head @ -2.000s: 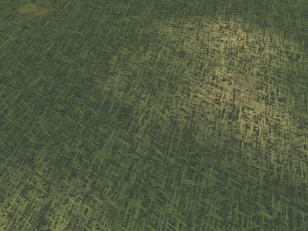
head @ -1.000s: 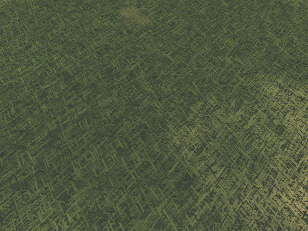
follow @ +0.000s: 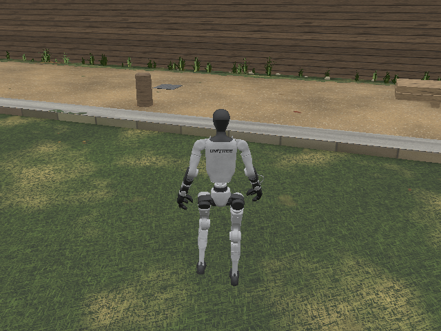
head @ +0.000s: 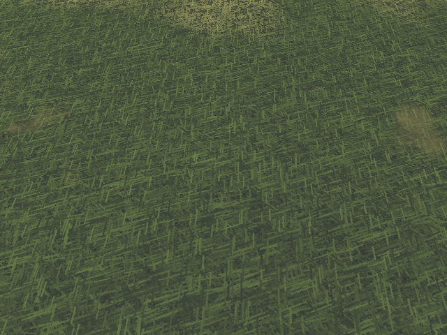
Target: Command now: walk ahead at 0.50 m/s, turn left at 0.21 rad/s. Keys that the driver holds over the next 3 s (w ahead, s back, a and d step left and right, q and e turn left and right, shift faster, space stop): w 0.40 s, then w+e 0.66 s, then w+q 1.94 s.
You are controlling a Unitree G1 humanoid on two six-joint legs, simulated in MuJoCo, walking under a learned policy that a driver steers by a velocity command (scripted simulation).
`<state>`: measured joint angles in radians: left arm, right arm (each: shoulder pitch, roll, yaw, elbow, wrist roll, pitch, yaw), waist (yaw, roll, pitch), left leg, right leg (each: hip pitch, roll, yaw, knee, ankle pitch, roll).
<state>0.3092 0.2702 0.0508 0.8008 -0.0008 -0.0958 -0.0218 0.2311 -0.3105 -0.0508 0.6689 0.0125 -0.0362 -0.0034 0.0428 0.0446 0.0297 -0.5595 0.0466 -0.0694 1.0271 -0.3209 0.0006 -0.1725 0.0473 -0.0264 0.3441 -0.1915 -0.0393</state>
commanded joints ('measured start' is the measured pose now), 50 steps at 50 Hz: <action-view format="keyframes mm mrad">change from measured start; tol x32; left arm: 1 -40 165 36 -51 -11 -13 6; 50 -87 167 48 -173 -7 31 14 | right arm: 1 -54 -22 5 -86 -10 -24 10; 50 4 -82 -16 -6 -31 -65 -2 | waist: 1 -10 -120 -7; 15 -163 187 -398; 36 -122 -5 54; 42 45 -240 -431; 50 -65 -89 -53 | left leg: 1 -99 53 5 -159 113 -12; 10 75 -11 63 -498 245 42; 13 623 49 -4 -521 253 136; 14 957 313 -460 -583 114 295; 22 403 177 -149 -876 300 249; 34 618 206 134 -874 435 167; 39 681 195 218 -479 1094 99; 40 525 160 236 -249 996 61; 42 -131 -124 43 348 -254 -27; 50 -38 50 14 -30 51 -66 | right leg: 1 73 -270 222 -192 217 -191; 12 128 -245 63 109 582 -76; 16 -612 -89 118 930 -317 19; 30 -467 -138 77 344 327 48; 39 -235 9 -79 223 43 -80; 42 607 -395 867 18 -14 -401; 50 -63 -191 331 -124 318 -269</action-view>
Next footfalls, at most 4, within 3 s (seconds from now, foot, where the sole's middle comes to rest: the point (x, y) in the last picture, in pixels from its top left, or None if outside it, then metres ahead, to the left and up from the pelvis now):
0.26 left None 0.30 0.15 -0.78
0.80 right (275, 297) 0.60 -0.08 -0.78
1.28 left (235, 208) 0.92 0.05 -0.78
1.78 right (299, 159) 1.16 -0.20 -0.78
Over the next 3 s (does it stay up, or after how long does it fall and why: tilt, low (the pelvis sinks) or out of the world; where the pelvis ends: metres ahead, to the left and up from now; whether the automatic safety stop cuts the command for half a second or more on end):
stays up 1.65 0.09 0.00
